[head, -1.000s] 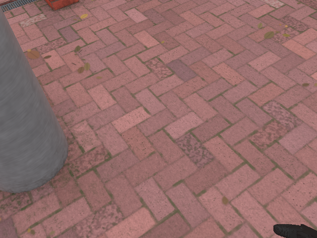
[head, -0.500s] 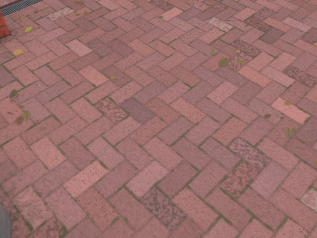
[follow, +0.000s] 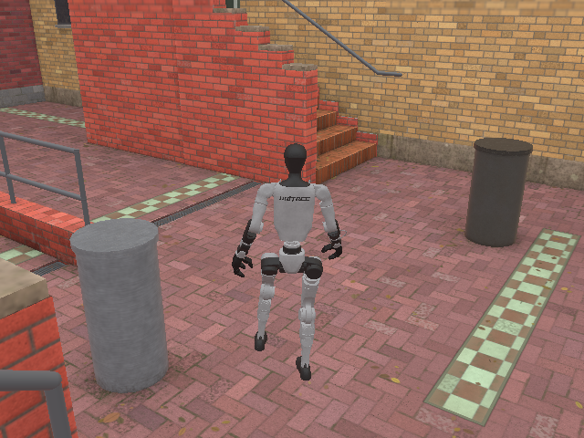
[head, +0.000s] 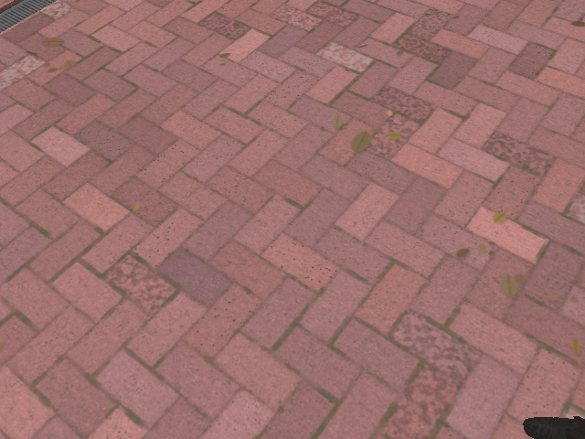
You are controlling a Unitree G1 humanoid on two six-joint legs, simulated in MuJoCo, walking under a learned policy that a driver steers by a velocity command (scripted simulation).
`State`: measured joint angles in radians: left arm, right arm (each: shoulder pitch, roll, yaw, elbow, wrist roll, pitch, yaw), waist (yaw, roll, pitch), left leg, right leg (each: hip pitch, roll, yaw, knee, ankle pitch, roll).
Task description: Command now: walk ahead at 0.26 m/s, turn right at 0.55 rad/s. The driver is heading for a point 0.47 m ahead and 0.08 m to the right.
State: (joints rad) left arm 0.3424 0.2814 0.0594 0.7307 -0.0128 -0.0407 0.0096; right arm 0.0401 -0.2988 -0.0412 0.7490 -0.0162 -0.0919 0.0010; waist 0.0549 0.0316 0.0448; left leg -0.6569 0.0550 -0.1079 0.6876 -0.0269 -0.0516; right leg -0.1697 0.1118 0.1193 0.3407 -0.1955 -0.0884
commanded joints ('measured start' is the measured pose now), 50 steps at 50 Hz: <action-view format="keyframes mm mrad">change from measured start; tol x32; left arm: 1 15 177 53 -55 -8 9 20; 50 -13 198 42 -133 -1 11 -1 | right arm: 1 -50 -57 -13 -78 9 -4 5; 50 -10 -95 -40 -35 43 1 43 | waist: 1 -11 -133 -94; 9 -19 300 -438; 29 -18 81 -144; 31 -61 -363 -68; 50 2 -170 -13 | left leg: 1 192 -98 59 -119 119 -2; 6 303 -77 15 -291 93 53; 9 924 437 -532 -234 671 377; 13 521 233 -213 -354 87 274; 27 470 254 76 -398 -33 266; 32 -19 -58 106 356 -617 -11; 50 235 -41 108 -146 -240 67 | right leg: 1 -64 -184 134 2 477 -69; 6 46 -181 274 209 384 -30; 9 -394 29 75 832 -573 102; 11 -460 -73 43 969 -413 162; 29 -19 -121 -176 170 -33 42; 31 115 -459 376 -24 265 -181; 50 -19 -326 291 -115 -292 -139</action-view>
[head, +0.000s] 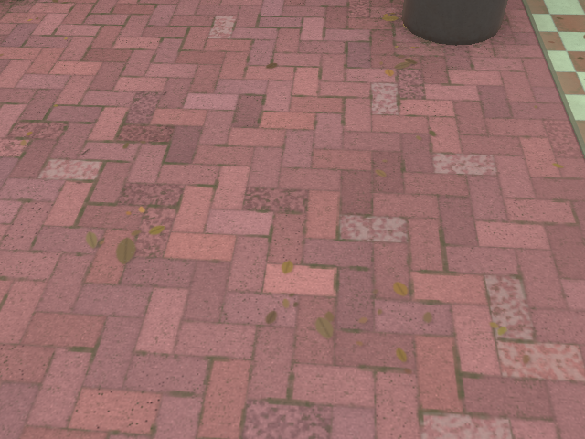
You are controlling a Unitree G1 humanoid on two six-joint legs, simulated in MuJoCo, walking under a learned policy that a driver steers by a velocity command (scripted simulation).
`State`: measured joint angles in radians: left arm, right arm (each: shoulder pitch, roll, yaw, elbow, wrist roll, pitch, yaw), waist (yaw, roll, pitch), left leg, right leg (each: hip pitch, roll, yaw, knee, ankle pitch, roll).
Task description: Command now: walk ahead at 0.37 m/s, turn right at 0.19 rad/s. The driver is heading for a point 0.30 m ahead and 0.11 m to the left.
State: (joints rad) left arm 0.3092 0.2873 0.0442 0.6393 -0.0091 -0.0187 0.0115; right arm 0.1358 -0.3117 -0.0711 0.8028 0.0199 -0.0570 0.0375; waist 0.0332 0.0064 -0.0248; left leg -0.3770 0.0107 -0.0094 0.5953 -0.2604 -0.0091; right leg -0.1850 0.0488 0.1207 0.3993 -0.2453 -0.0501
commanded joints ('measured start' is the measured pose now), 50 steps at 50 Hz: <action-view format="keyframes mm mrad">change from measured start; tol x32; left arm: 1 8 185 53 -39 -7 -9 -5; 50 -161 37 17 164 16 5 9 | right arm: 1 -74 -79 -10 -78 8 -40 7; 27 363 -60 46 80 -20 12 -26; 50 112 -56 36 83 -29 26 -63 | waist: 1 -1 -133 52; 6 -137 270 -3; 22 -58 114 16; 27 -8 -210 -407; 50 -46 27 7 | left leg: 1 20 -2 19 -100 29 38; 6 522 391 -655 -399 -369 295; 15 296 148 -84 -375 664 181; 24 326 134 -61 -105 717 104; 26 -44 -32 -23 418 -240 -4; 28 -104 9 -102 570 -408 -28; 39 289 43 -9 -74 89 5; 42 -27 88 -93 -241 -289 62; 50 114 61 -52 -180 88 23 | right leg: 1 -31 -252 283 -154 -243 -167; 10 -703 -123 -30 679 -61 27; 23 -147 -34 -116 72 303 5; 26 494 -438 282 122 1038 -269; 40 -281 -134 0 -97 -327 -7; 50 7 -82 -82 56 212 6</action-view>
